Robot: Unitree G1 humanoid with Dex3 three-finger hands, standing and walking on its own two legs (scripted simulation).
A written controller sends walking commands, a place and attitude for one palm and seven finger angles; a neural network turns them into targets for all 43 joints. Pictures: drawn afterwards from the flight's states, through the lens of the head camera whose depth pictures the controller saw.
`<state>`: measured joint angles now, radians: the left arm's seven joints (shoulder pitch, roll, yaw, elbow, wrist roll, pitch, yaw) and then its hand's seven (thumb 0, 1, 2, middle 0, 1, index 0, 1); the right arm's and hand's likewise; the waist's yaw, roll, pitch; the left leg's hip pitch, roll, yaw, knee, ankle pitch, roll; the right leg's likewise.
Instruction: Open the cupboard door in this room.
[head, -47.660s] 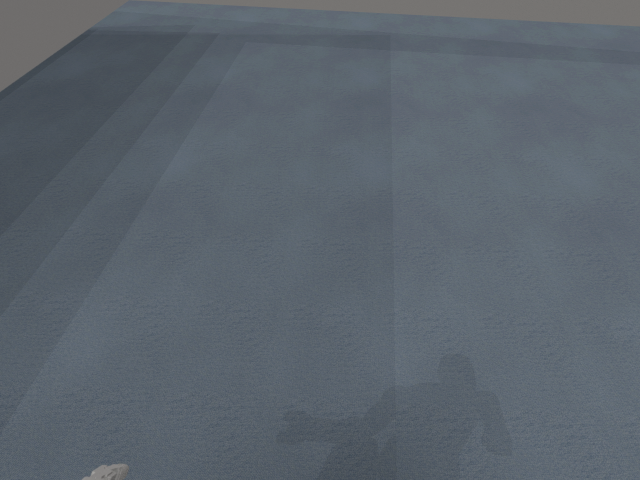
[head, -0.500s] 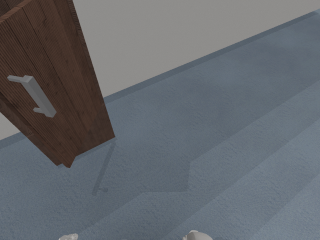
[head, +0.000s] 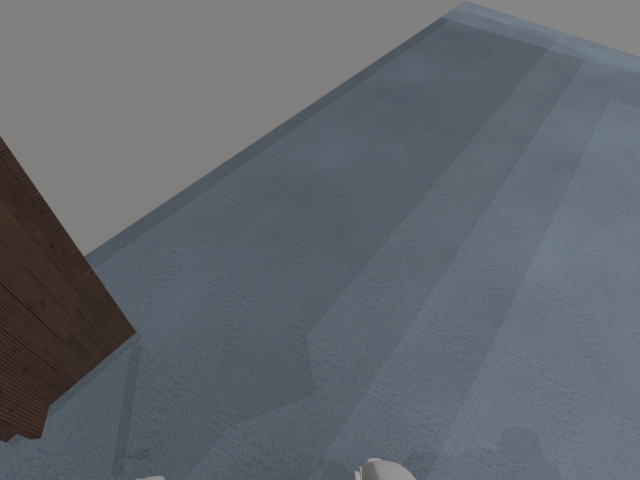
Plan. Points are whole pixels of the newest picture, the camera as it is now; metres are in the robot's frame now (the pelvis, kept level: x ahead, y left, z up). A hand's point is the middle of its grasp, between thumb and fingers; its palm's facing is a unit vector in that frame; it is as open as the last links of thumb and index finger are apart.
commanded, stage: walk to a spot facing it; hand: left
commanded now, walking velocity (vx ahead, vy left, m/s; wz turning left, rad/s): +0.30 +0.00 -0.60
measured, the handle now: out of the picture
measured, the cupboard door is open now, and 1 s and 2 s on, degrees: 46 46 46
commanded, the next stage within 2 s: turn to face it in 1.50 s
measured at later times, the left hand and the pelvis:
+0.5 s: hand (263, 406) +0.25 +0.09 -0.17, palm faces -0.27 -0.94 -0.19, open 7.3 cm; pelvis +0.14 -0.07 +0.00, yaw -16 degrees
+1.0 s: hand (346, 264) +0.53 -0.03 -0.16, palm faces -0.48 -0.86 -0.19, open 7.3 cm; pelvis +0.35 -0.15 -0.01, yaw -27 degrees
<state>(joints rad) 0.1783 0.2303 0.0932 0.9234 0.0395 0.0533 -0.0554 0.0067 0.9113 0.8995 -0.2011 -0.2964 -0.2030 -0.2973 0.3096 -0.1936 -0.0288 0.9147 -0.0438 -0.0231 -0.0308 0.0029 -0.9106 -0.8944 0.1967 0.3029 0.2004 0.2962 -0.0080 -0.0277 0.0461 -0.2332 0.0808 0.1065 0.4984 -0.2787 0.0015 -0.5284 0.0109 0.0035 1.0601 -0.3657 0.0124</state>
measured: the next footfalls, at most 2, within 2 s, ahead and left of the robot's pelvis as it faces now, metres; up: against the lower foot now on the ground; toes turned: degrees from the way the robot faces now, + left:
right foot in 0.26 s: +0.13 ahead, -0.17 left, +0.00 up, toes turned -17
left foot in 0.62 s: +0.36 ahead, +0.01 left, +0.00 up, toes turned -13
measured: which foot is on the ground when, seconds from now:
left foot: down 0.00-0.26, up 0.28-0.60, down 0.62-1.00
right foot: up 0.00-0.24, down 0.26-0.62, up 0.64-1.00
